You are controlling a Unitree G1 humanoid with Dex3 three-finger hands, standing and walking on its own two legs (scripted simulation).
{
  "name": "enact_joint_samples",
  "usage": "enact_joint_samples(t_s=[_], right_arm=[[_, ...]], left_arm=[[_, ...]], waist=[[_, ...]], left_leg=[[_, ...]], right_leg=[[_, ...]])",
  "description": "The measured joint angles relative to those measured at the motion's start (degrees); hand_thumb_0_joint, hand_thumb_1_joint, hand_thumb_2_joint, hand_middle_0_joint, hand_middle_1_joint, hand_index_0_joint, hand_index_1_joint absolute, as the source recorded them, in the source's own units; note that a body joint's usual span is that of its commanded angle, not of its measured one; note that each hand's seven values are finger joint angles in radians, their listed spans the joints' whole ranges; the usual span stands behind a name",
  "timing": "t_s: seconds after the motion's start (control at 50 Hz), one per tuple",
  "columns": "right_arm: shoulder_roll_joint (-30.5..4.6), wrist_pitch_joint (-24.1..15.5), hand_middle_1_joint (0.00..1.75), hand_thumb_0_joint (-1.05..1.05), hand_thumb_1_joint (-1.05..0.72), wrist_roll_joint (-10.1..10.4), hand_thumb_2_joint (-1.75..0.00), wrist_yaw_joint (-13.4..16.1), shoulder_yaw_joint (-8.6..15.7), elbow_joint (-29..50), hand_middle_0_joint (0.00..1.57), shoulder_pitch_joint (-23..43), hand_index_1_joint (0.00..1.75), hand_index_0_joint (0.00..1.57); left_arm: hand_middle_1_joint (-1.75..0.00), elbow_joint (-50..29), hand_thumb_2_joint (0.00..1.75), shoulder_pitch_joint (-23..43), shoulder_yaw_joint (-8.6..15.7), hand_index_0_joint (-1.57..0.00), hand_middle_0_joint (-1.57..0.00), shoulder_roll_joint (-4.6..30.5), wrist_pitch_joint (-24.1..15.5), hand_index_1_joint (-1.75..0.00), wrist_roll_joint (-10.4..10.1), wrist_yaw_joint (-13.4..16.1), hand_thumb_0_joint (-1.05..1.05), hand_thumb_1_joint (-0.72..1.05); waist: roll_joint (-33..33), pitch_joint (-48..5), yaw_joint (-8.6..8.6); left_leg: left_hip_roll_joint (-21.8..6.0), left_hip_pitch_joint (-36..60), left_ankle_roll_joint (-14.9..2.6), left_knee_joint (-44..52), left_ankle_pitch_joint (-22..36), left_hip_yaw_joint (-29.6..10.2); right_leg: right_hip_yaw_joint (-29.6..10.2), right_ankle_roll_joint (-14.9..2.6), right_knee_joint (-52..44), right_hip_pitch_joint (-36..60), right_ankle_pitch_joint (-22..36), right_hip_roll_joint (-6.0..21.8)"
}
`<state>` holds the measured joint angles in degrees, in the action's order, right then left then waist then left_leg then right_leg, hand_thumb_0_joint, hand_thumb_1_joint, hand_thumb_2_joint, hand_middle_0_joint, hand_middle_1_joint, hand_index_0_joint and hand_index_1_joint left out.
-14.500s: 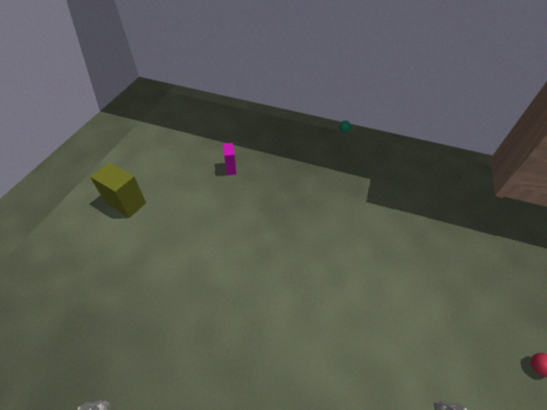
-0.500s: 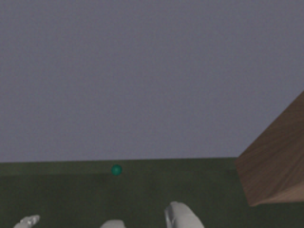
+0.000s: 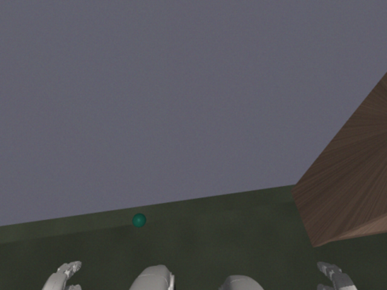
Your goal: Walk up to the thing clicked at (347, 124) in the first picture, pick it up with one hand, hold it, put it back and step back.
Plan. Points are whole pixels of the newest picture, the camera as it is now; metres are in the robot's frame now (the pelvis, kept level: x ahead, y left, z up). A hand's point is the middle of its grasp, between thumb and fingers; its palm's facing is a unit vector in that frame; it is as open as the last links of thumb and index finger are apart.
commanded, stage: stand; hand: left
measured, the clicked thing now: (139, 220) +0.43 +0.31 -0.73
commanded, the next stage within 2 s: none
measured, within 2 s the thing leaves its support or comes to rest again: neither
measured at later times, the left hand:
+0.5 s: hand out of the picture +0.11 +0.26 -0.14, palm faces -0.01 -0.94 -0.33, open 7.4 cm
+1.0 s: hand out of the picture +0.08 +0.27 -0.15, palm faces -0.03 -0.95 -0.32, open 7.4 cm
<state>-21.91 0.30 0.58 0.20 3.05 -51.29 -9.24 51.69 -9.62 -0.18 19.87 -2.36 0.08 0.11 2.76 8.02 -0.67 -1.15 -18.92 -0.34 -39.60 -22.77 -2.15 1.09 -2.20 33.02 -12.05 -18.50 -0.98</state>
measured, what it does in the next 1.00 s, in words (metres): steps on the spot: left foot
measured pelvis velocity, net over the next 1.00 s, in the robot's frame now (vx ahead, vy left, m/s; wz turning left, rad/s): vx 0.01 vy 0.03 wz -0.01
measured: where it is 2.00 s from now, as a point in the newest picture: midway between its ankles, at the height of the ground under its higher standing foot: outside the picture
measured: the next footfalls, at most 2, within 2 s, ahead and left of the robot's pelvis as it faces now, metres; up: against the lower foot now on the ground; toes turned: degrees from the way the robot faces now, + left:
left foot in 0.04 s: +0.06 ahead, +0.19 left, +0.00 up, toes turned +0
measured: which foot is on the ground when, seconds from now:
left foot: up 0.00-0.02, down 0.04-1.00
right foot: down 0.00-1.00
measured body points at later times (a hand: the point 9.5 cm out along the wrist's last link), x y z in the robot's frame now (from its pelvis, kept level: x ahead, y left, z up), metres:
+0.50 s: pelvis +0.02 +0.01 +0.02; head +0.02 +0.02 +0.46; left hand +0.11 +0.31 -0.12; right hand +0.13 -0.29 -0.11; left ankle +0.05 +0.14 -0.73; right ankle -0.01 -0.10 -0.73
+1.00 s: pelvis +0.01 +0.03 +0.02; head +0.03 +0.03 +0.47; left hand +0.08 +0.32 -0.12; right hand +0.08 -0.27 -0.12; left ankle +0.05 +0.14 -0.73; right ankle -0.01 -0.10 -0.73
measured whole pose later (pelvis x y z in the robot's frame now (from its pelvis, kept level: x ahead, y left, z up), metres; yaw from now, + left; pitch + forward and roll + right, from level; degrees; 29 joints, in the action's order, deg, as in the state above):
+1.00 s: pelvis +0.01 +0.03 +0.02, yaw -1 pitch -1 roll +0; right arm -19.2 -0.7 -0.7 -0.7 0.6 -66.5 -5.4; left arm 66.5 -6.7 0.3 19.5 -0.8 0.1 -0.7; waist -0.2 3.0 0.0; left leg 0.1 -9.8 -0.3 -17.9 -6.9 0.4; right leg -0.3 0.4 17.5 -5.0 -11.3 0.1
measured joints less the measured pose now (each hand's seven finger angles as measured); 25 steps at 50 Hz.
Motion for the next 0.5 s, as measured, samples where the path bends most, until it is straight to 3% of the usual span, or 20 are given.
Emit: enact_joint_samples(t_s=[0.06, 0.14, 0.5], right_arm=[[1.82, -0.32, 0.30, 0.00, -0.91, -0.48, -0.90, -0.28, -0.95, -1.37, 0.20, 1.36, 0.30, 0.20], [3.63, -0.37, 0.30, 0.00, -0.91, -1.06, -0.90, -1.01, -2.46, -3.83, 0.20, 2.64, 0.30, 0.20], [1.91, -0.74, 0.30, 0.00, -0.91, -0.78, -0.90, -0.56, -2.79, -11.15, 0.20, 6.26, 0.30, 0.20]], left_arm=[[-0.30, 0.36, 0.90, 1.59, 0.06, -0.21, -0.21, 0.15, 0.58, -0.30, -0.41, 0.22, 0.01, 0.90], [-0.30, 2.40, 0.90, 2.79, 0.14, -0.21, -0.20, -0.30, 1.56, -0.30, -0.80, 0.32, 0.01, 0.90], [-0.30, 12.01, 0.90, 4.82, 0.71, -0.21, -0.20, 0.16, 1.42, -0.30, -0.17, -0.47, 0.01, 0.90]], waist=[[-0.40, -0.32, 0.45], [-1.79, -2.09, 1.30], [-3.08, -4.33, 0.77]], left_leg=[[0.20, 3.27, 0.86, 7.30, 10.07, 0.64], [-0.03, 5.04, 1.99, 9.48, 9.52, 0.95], [-0.16, 10.37, 1.29, 19.24, 14.01, 1.87]], right_leg=[[0.47, 0.10, 1.93, 0.42, -1.76, -0.14], [0.13, 0.28, -1.61, 2.63, -0.66, -0.30], [-0.81, 1.28, -14.16, 8.87, 5.86, -0.34]])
